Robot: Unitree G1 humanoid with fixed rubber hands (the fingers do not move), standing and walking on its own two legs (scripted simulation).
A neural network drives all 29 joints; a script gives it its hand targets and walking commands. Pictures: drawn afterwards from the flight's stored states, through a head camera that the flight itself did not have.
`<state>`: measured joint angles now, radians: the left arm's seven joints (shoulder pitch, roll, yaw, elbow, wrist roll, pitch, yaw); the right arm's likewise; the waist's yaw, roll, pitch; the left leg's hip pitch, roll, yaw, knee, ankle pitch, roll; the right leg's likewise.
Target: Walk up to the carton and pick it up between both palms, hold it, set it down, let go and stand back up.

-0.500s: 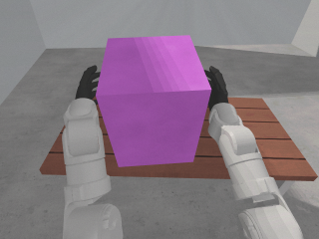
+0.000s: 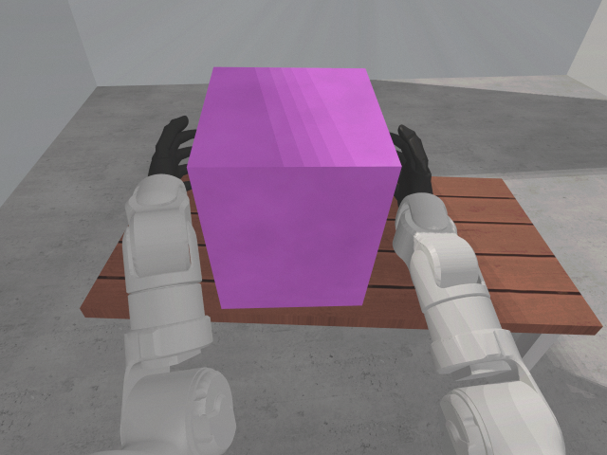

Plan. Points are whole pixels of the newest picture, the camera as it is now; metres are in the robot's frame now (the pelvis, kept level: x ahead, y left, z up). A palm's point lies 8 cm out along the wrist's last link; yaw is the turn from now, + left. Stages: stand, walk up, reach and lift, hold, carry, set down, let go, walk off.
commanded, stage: hold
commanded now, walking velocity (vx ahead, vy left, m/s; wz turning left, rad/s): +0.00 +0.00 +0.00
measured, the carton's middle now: (291, 192) +0.42 +0.01 +0.18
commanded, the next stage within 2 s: none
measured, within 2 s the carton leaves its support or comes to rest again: neither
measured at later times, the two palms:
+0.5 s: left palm (159, 176) +0.38 +0.16 +0.24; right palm (405, 178) +0.37 -0.13 +0.23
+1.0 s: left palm (162, 180) +0.38 +0.16 +0.23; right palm (407, 180) +0.37 -0.13 +0.23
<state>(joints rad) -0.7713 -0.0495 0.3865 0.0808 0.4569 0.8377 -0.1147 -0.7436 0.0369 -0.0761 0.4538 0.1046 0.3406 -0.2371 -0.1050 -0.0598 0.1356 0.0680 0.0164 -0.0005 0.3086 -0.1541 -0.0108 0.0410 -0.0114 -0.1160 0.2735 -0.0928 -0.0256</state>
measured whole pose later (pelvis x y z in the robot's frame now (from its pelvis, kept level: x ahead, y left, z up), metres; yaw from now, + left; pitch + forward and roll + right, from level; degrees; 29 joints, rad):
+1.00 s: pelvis +0.01 +0.01 +0.00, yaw +0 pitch -12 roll -1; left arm -0.73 -0.05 0.37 0.04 0.46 0.87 -0.11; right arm -0.74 0.01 -0.04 0.43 0.17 0.39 -0.25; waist -0.12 -0.06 0.10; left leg 0.07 0.02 0.01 0.32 -0.18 0.00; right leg 0.06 -0.01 -0.11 0.25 -0.10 -0.02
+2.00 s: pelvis +0.02 +0.01 +0.00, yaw +0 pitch -13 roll -1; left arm -0.69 -0.05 0.35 -0.01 0.45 0.88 -0.11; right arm -0.72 0.00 0.00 0.39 0.20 0.39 -0.26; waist -0.11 -0.06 0.10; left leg 0.08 0.02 0.01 0.33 -0.19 0.00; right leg 0.08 0.00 -0.10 0.25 -0.11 -0.01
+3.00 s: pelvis +0.02 +0.01 +0.00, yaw +1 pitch -11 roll -1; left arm -0.73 -0.03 0.34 0.05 0.42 0.86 -0.08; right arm -0.76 0.00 -0.05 0.43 0.18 0.37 -0.24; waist -0.12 -0.07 0.09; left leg 0.04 0.01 0.00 0.34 -0.19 0.00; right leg 0.05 -0.01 -0.11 0.26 -0.11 -0.01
